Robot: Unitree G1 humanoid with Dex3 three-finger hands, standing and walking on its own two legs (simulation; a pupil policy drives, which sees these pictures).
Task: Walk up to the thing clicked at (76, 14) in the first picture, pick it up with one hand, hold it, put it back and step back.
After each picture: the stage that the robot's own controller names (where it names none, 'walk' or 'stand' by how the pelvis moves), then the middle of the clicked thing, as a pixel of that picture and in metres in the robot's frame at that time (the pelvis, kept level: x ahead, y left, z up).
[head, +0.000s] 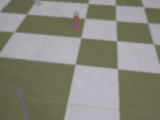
stand; (76, 21) +1.76 +0.10 -0.66
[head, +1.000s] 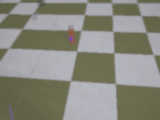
walk; (71, 34) +1.61 +0.25 -0.65
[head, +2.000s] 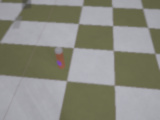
walk; (60, 58) +1.02 +0.30 -0.64
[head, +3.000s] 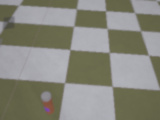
walk; (48, 103) +0.59 +0.27 -0.63
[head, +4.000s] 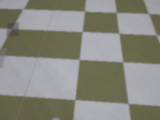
stand; out of the picture +0.37 +0.20 -0.63
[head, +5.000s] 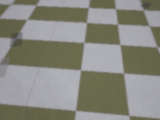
stand; out of the picture +0.35 +0.19 -0.66
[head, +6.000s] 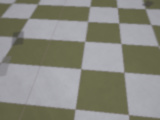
stand; out of the picture +0.36 +0.21 -0.66
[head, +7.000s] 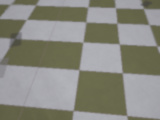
stand; out of the picture +0.35 +0.23 -0.66
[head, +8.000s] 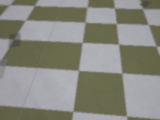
stand; out of the picture +0.34 +0.23 -0.66
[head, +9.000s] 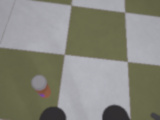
go down; (42, 88) +0.41 +0.21 -0.42
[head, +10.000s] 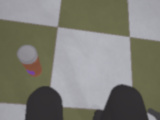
go down; (31, 63) +0.45 +0.23 -0.28
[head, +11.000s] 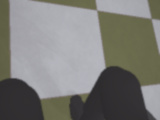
close in; out of the picture +0.43 +0.26 -0.18
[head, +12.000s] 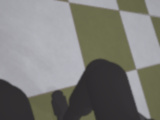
close; out of the picture +0.43 +0.28 -0.16
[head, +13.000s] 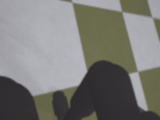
lift; out of the picture +0.40 +0.29 -0.16
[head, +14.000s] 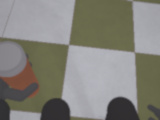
lift; (20, 76) +0.33 +0.21 +0.01
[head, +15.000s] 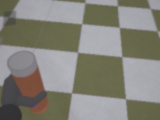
hold; (32, 86) +0.32 +0.18 +0.03
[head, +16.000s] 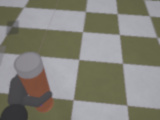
hold; (37, 86) +0.32 +0.17 +0.05
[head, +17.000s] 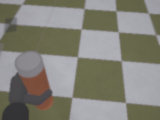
crouch; (38, 85) +0.33 +0.17 +0.04
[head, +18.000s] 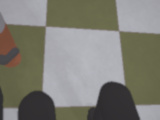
crouch; (1, 43) +0.46 +0.22 -0.05
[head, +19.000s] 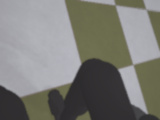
lower; out of the picture +0.44 +0.29 -0.17
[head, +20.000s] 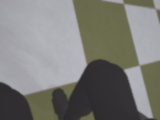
lower; out of the picture +0.44 +0.30 -0.17
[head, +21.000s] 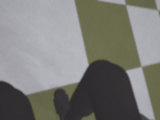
lower; out of the picture +0.43 +0.30 -0.17
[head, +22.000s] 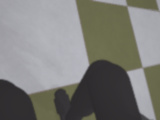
lower; out of the picture +0.43 +0.29 -0.17
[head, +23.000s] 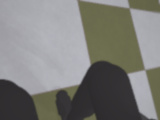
loosen; out of the picture +0.42 +0.27 -0.17
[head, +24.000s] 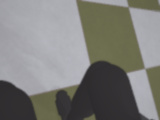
withdraw; out of the picture +0.42 +0.27 -0.17
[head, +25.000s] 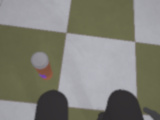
walk; (43, 67) +0.45 +0.21 -0.33
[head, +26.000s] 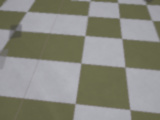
stand; out of the picture +0.37 +0.18 -0.60
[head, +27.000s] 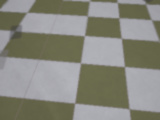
stand; out of the picture +0.38 +0.19 -0.60
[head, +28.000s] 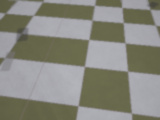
stand; out of the picture +0.38 +0.17 -0.64
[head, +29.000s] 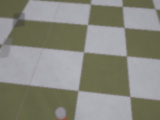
walk; (62, 118) +0.42 +0.16 -0.64
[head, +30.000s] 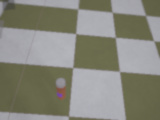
walk; (61, 89) +0.60 +0.14 -0.64
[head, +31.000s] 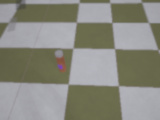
walk; (60, 61) +0.94 +0.29 -0.63
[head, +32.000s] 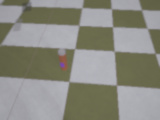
stand; (63, 60) +1.04 +0.22 -0.64
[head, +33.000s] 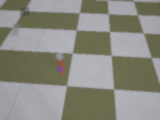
stand; (60, 64) +1.04 +0.24 -0.66
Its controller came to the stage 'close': yes
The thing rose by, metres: 0.69
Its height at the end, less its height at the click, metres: +0.00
